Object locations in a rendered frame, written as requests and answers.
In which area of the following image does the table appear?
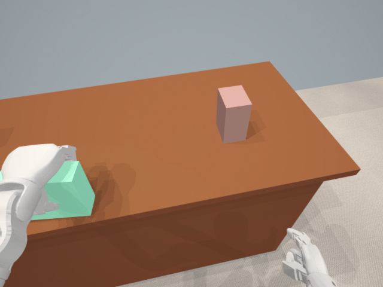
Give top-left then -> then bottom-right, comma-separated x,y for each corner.
0,61 -> 361,287

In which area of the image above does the sponge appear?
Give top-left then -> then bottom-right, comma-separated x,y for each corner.
0,161 -> 95,220

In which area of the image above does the robot right forearm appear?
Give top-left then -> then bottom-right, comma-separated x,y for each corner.
306,273 -> 338,287

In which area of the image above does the robot left forearm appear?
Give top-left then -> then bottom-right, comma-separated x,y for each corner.
0,178 -> 42,287

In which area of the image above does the robot left hand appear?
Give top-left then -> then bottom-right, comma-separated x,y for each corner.
1,143 -> 77,215

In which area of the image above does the robot right hand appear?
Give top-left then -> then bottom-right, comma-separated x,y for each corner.
282,228 -> 329,284

